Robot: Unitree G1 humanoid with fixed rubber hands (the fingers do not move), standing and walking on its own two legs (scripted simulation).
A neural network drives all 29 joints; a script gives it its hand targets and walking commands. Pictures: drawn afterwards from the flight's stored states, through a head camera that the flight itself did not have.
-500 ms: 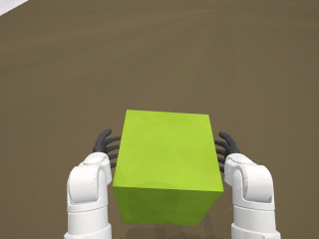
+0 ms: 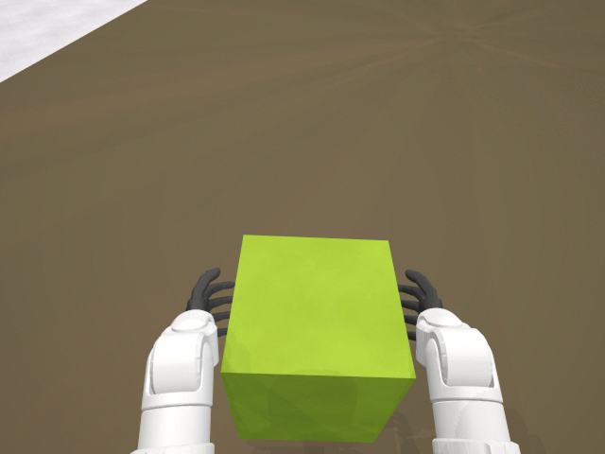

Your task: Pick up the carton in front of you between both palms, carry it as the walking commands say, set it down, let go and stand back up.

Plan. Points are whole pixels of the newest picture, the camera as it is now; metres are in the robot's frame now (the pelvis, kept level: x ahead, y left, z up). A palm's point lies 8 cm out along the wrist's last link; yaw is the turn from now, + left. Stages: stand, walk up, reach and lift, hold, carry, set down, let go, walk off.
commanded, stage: carry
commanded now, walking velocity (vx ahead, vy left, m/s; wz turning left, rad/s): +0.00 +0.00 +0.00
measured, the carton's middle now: (311, 342) +0.29 +0.01 -0.03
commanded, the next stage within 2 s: hold in 1.26 s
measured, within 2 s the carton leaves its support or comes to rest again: neither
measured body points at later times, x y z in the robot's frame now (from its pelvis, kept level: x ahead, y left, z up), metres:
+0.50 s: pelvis -0.03 +0.00 +0.00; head -0.06 +0.00 +0.45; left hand +0.28 +0.15 +0.05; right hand +0.28 -0.15 +0.04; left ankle -0.05 +0.11 -0.73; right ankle +0.00 -0.10 -0.73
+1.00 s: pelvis -0.05 +0.01 +0.00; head -0.08 +0.01 +0.45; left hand +0.26 +0.16 +0.04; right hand +0.26 -0.14 +0.04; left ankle -0.05 +0.11 -0.73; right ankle +0.00 -0.10 -0.73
